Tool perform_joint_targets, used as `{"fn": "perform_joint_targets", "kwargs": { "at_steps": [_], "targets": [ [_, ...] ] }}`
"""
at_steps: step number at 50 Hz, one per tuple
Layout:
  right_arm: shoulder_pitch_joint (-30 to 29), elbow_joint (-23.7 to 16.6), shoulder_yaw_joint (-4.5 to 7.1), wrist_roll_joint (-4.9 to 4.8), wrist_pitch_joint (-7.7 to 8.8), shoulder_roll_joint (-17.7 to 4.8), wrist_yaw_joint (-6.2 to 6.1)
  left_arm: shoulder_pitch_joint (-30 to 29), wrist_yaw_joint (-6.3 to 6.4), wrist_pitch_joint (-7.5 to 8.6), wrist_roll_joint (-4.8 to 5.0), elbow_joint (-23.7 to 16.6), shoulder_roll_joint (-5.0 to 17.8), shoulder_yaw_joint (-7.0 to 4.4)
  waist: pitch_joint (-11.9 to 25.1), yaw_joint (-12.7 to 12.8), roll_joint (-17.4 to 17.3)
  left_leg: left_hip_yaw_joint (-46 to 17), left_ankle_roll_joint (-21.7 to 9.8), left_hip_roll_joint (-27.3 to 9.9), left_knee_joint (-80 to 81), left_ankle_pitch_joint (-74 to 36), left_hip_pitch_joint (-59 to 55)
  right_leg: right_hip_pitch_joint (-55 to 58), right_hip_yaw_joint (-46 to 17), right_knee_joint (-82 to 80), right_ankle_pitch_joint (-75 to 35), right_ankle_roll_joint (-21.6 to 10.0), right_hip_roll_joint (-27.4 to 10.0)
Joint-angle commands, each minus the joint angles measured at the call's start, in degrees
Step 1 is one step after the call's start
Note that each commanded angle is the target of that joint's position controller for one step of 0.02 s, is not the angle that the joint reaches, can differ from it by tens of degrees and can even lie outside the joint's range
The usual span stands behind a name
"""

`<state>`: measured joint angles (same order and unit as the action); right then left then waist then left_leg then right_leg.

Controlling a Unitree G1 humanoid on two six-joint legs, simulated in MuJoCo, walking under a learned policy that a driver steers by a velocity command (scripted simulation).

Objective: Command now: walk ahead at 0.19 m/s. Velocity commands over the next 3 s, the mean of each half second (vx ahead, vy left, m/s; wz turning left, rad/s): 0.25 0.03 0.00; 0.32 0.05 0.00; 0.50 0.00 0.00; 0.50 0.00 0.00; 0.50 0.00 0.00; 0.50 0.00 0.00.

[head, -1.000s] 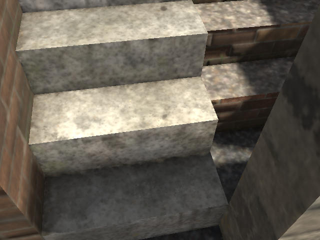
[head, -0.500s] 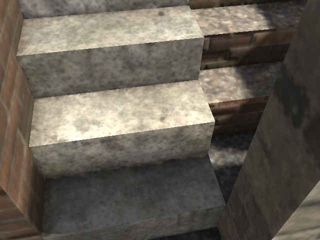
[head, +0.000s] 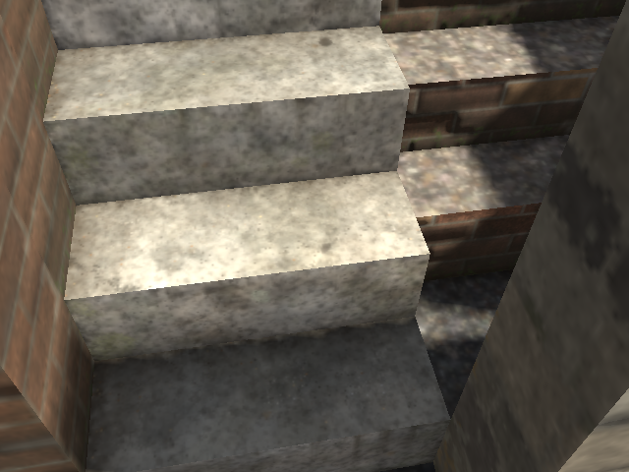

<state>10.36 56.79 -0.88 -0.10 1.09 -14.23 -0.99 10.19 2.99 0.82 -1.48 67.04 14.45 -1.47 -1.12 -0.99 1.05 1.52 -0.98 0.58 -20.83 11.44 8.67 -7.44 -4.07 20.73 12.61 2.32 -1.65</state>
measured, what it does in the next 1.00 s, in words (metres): walks ahead: left foot, then right foot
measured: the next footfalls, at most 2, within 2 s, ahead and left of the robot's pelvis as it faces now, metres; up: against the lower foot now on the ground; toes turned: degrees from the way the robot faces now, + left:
left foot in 0.56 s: +0.23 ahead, +0.12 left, +0.00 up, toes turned -3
right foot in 0.76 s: +0.19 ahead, -0.10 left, +0.00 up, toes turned +4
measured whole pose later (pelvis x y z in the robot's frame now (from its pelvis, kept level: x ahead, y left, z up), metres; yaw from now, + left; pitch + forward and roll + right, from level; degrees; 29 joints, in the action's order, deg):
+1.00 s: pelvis +0.21 +0.03 +0.00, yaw +1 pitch +1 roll +1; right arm 12.2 53.9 -0.4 1.2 3.1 -10.0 -2.1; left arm 9.0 3.1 1.7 0.7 56.8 13.2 -0.9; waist 2.0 -1.0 1.7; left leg 2.0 -3.7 4.8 -15.4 9.7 6.9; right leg -5.0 -0.3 20.6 16.6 0.8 -2.2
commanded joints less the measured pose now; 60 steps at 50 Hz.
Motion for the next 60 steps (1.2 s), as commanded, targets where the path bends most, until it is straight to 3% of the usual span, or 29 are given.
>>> {"fn": "perform_joint_targets", "kwargs": {
  "at_steps": [1,6,7,8,9,10,11,12,13,14,16,18,21,26,27,28,29,30,33,36,39,40,41,45,46,48,50,54,60],
  "targets": [
    [-2.09,-3.11,3.51,0.07,0.49,-14.25,-0.74,-1.17,0.09,1.28,2.26,-2.46,6.18,-1.22,-1.19,-0.40,-6.42,-8.65,-3.67,-5.50,6.78,21.47,-1.97,-8.71,3.73,3.56,8.24,-2.76,2.51],
    [5.18,-1.61,4.30,-1.07,1.66,-12.18,-1.55,-1.53,-1.74,4.69,1.86,-4.08,2.90,-0.69,-3.97,-0.93,-9.82,-24.39,-10.78,-18.28,11.55,29.61,-0.49,-17.61,4.60,17.48,11.33,-4.86,-1.70],
    [3.34,-2.32,4.29,-1.05,1.76,-11.67,-1.42,0.42,-2.09,4.94,2.12,-3.41,2.50,-0.69,-4.24,0.68,-9.29,-22.41,-10.00,-17.45,10.58,28.05,2.02,-14.85,5.13,16.01,11.13,-5.57,-1.84],
    [-1.37,-2.30,4.02,-2.66,0.01,-10.46,-1.94,3.35,-2.48,5.95,1.85,-4.44,1.65,-0.39,-4.73,7.01,-12.16,-9.05,-5.03,-8.03,2.01,21.91,10.54,-2.73,6.02,4.64,7.91,-6.51,-1.36],
    [-4.87,-6.53,2.32,0.10,1.30,-5.75,-0.54,8.92,-1.50,4.45,2.80,1.72,5.15,-1.59,-6.44,3.73,4.24,-9.06,-3.77,-6.95,-2.38,6.72,14.18,-0.11,3.03,1.69,2.83,-6.78,0.82],
    [-0.85,-3.28,0.55,0.94,1.15,1.19,-0.07,13.20,-0.93,5.17,-2.50,-0.20,4.43,-0.04,-3.43,8.07,11.31,-0.87,-0.36,-1.31,-14.42,8.51,18.04,6.65,-14.37,-15.39,5.55,-7.22,-12.77],
    [-4.84,-6.89,0.89,2.46,-0.03,0.40,-0.08,16.97,-0.88,4.88,-2.42,1.86,9.27,-0.88,-5.96,7.45,13.92,-0.95,-0.07,2.22,-18.79,19.64,23.71,6.26,-23.59,-13.44,-2.69,-11.99,-19.49],
    [-3.30,-5.89,3.04,-0.48,0.27,-8.55,-1.21,12.67,-1.54,6.15,0.52,-0.31,12.47,-2.22,-6.05,6.15,11.36,-6.72,1.23,0.36,-33.53,23.28,29.23,9.14,-25.97,-7.61,-9.23,-17.95,-20.67],
    [0.71,-3.85,3.93,-1.31,0.67,-10.69,-1.45,12.67,-1.77,6.89,1.97,-1.32,11.88,-2.53,-2.87,5.66,7.48,-11.40,0.68,1.49,-43.38,21.71,33.15,12.91,-22.88,-5.79,-15.67,-18.38,-21.39],
    [3.49,-2.33,4.26,-1.82,1.23,-10.44,-1.61,11.28,-1.80,7.17,2.44,-2.16,12.72,-3.07,-0.57,3.61,5.17,-12.83,0.08,0.68,-46.87,17.69,34.93,14.61,-18.16,-4.83,-17.25,-16.59,-19.41],
    [2.95,-1.66,4.45,-0.96,1.73,-8.78,-1.42,8.45,-1.39,6.54,2.70,-3.86,6.95,-1.88,-1.18,2.44,2.94,-12.37,0.40,-0.97,-43.96,9.45,35.20,12.83,-10.16,-5.70,-23.62,-12.46,-16.58],
    [4.15,-1.10,3.96,0.59,0.66,-5.26,-0.53,6.26,-1.51,5.85,0.94,-4.55,3.63,-0.66,-0.26,0.50,5.24,-6.36,1.51,-1.66,-36.30,4.08,27.54,7.10,-1.76,-5.38,-30.35,-11.19,-11.81],
    [-2.01,-2.98,2.03,0.37,-0.18,-1.17,-0.04,5.12,-1.38,5.23,1.47,-6.03,7.08,-1.01,-0.57,2.17,7.28,-0.71,2.98,-1.70,-22.32,-0.34,14.62,-2.29,3.67,-4.22,-35.15,-9.96,-8.79],
    [0.60,-4.19,3.18,-0.29,-0.70,-7.46,-0.89,3.94,-1.41,5.34,3.51,-8.53,11.10,-2.98,1.01,0.05,9.35,-0.34,-1.54,-0.26,-9.91,-1.60,9.70,2.93,-0.93,-0.12,-41.37,-10.34,-12.93],
    [2.61,-2.19,1.38,1.83,-0.34,-0.74,-1.02,5.23,-0.99,5.33,-0.33,-7.44,6.44,-1.38,0.48,0.25,5.70,4.79,-2.26,2.99,-4.01,-5.07,5.98,3.99,2.07,6.16,-46.89,-8.10,-10.44],
    [9.28,-0.45,1.53,1.70,0.84,-1.47,-1.83,5.51,-0.06,5.30,-0.27,-8.16,5.61,-1.09,4.72,-1.67,3.07,2.60,-3.25,1.69,0.89,-15.36,-2.88,2.38,1.95,13.22,-52.05,-5.17,-8.66],
    [15.89,0.75,2.47,2.13,2.03,-5.93,-2.27,5.95,0.27,4.98,0.51,-9.65,4.54,-0.75,10.57,-2.29,-3.01,-7.75,-6.25,-8.22,-0.80,-38.11,-14.08,-4.74,3.52,24.28,-35.38,-2.48,-5.45],
    [14.37,1.82,1.87,0.60,1.81,-6.21,-2.81,8.88,-0.08,3.66,1.47,-9.20,-0.32,0.60,13.51,-0.29,-15.87,-15.83,-14.83,-16.14,-0.39,-58.85,-19.38,-13.72,6.99,34.47,11.96,-0.09,4.63],
    [1.88,-1.16,-0.22,1.42,1.66,-0.91,-2.17,7.99,0.32,2.20,-0.58,-8.70,-0.74,1.38,4.93,5.14,-3.88,-8.21,-12.00,-12.55,3.58,-41.94,-2.70,-10.01,1.20,26.84,24.18,-0.91,-0.49],
    [-1.92,-2.59,-0.67,0.24,0.77,-1.17,-2.67,4.25,0.54,1.74,-0.24,-10.86,-0.11,2.35,5.08,5.81,-9.64,-8.31,-8.08,-7.71,8.51,-13.53,0.43,-0.93,4.52,5.02,8.32,-2.48,0.25],
    [-1.43,-3.50,-0.11,-1.97,0.95,-1.60,-1.57,3.44,0.13,1.79,-1.77,-11.92,5.01,1.85,2.25,5.09,-3.95,-9.47,-1.77,-4.94,10.76,9.87,6.81,3.68,-2.59,-7.00,-2.27,-3.39,-6.03],
    [0.66,-4.03,-0.25,-1.58,1.05,0.48,-1.09,-0.01,-0.38,1.89,-1.30,-11.82,7.48,1.00,-3.31,1.60,6.60,-7.06,-1.08,-2.82,9.96,2.52,2.32,-5.93,-4.72,-7.65,4.73,-4.23,-5.85],
    [2.80,-3.25,-0.42,-0.25,1.27,1.82,-0.91,-2.48,-0.94,2.40,-1.02,-12.19,5.62,0.97,-3.18,0.99,8.30,-7.13,-1.21,-3.74,7.42,-4.18,-2.07,-7.51,-4.03,-7.81,2.75,-4.78,-5.76],
    [3.57,-3.88,0.50,-0.01,2.91,0.30,-1.11,-2.31,-0.16,3.07,0.33,-12.76,2.33,0.88,2.40,2.16,-0.66,-7.73,-1.66,-5.14,6.29,-21.37,-6.73,-0.21,-1.22,-6.35,-11.31,-3.80,-5.13],
    [1.71,-5.57,2.74,1.82,2.90,-6.55,-1.03,-1.76,0.25,1.98,4.41,-11.21,7.50,-1.32,5.67,-1.44,1.46,-8.88,-0.82,-3.88,6.88,-6.78,-9.07,-1.75,1.24,-2.60,-0.08,-3.24,-1.07],
    [0.04,-5.99,2.14,1.60,2.44,-2.93,-1.30,-3.97,0.48,1.08,2.97,-13.72,1.76,-0.09,1.00,-0.12,-6.57,-15.60,-4.43,-7.45,12.89,13.13,-4.82,-6.30,2.47,-0.14,3.70,-2.62,-1.39],
    [-2.83,-6.76,0.78,1.66,2.87,1.51,-1.28,-3.38,0.26,1.49,1.59,-14.23,1.32,0.00,-1.07,1.38,-5.44,-14.12,-4.66,-6.94,12.01,0.85,-2.41,-3.44,0.55,-3.35,-5.25,-2.07,-3.77],
    [2.12,-5.81,1.47,1.55,3.48,-2.95,-0.17,-0.72,-1.17,1.85,1.70,-14.22,5.77,-1.51,11.46,-0.41,0.75,-7.35,-0.99,-5.33,1.54,-46.33,-14.10,3.26,-0.47,0.28,-32.41,-1.20,-5.13],
    [-2.25,-6.15,0.91,1.50,3.18,-3.02,0.50,-3.19,-1.35,0.23,1.35,-15.88,4.91,-1.41,8.28,1.07,-1.72,-8.30,-0.53,-4.82,2.50,-40.85,-11.18,5.90,-1.45,-3.69,-26.89,-1.40,-4.15]
  ]
}}
Over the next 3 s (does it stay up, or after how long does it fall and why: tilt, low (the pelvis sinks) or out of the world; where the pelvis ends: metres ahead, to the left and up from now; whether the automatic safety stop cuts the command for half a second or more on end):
stays up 0.20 0.02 0.01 its command is cut before an obstacle after 0.2 s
